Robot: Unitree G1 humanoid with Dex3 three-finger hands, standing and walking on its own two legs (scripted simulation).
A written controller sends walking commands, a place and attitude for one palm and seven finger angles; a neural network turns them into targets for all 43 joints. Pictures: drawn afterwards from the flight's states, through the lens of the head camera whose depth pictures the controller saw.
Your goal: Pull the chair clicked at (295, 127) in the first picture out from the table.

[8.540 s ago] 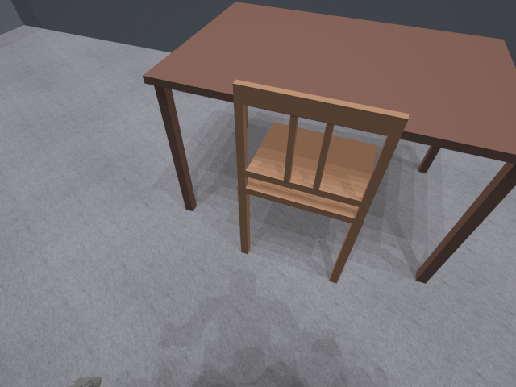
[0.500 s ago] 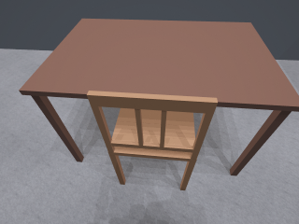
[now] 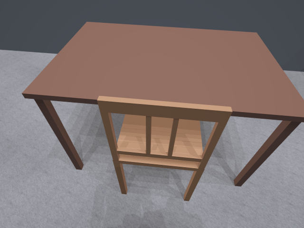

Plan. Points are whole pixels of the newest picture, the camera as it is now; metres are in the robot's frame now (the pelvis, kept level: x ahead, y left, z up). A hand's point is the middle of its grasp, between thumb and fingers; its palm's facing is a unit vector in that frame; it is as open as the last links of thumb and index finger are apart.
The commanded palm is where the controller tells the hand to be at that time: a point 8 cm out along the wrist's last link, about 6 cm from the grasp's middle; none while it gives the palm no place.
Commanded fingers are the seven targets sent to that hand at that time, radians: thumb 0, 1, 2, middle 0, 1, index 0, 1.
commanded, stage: come to a stop and stand still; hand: left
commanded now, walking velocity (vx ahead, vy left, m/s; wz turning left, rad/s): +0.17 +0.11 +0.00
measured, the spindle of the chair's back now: (148, 135) +0.48 +0.05 -0.11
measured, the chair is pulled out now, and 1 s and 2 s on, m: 0.00 0.00 0.00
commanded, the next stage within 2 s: look again from close up in 1.08 s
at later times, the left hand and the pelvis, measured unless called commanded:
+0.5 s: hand out of the picture +0.02 +0.17 -0.17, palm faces +0.05 -0.97 -0.23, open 7.3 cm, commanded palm none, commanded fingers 0.00 0.90 0.90 -0.20 -0.30 -0.20 -0.30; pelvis +0.01 +0.00 +0.01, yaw +1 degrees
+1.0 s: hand out of the picture -0.07 +0.14 -0.17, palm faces +0.07 -0.98 -0.17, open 7.3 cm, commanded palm none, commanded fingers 0.00 0.90 0.90 -0.20 -0.30 -0.20 -0.30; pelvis -0.03 -0.01 +0.00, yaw +1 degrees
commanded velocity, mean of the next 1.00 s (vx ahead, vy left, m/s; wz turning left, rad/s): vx -0.03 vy -0.03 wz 0.00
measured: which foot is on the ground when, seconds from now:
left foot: down 0.00-1.00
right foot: down 0.00-1.00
